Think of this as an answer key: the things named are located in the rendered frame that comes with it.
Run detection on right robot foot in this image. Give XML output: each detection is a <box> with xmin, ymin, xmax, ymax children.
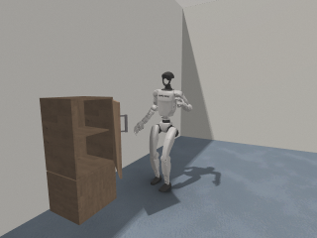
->
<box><xmin>151</xmin><ymin>175</ymin><xmax>162</xmax><ymax>185</ymax></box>

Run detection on right robot upper arm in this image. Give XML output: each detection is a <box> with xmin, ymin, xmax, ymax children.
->
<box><xmin>151</xmin><ymin>89</ymin><xmax>159</xmax><ymax>112</ymax></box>

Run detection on right robot forearm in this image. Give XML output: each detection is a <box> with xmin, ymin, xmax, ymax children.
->
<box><xmin>142</xmin><ymin>108</ymin><xmax>155</xmax><ymax>124</ymax></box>

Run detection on handle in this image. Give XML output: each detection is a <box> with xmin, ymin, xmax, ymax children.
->
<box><xmin>120</xmin><ymin>114</ymin><xmax>128</xmax><ymax>133</ymax></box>

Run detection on left robot upper arm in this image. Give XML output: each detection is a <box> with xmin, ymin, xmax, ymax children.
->
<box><xmin>173</xmin><ymin>90</ymin><xmax>189</xmax><ymax>105</ymax></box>

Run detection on robot left hand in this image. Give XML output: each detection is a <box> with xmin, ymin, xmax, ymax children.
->
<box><xmin>174</xmin><ymin>97</ymin><xmax>186</xmax><ymax>108</ymax></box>

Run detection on robot right hand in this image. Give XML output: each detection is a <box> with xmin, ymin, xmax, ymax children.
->
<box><xmin>134</xmin><ymin>121</ymin><xmax>145</xmax><ymax>136</ymax></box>

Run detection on robot torso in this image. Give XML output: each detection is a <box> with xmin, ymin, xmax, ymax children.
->
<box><xmin>158</xmin><ymin>88</ymin><xmax>177</xmax><ymax>133</ymax></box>

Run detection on cupboard door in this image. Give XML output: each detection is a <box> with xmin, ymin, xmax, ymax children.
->
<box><xmin>111</xmin><ymin>99</ymin><xmax>123</xmax><ymax>179</ymax></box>

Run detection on left robot forearm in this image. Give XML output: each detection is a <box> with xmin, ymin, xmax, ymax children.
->
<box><xmin>182</xmin><ymin>103</ymin><xmax>193</xmax><ymax>112</ymax></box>

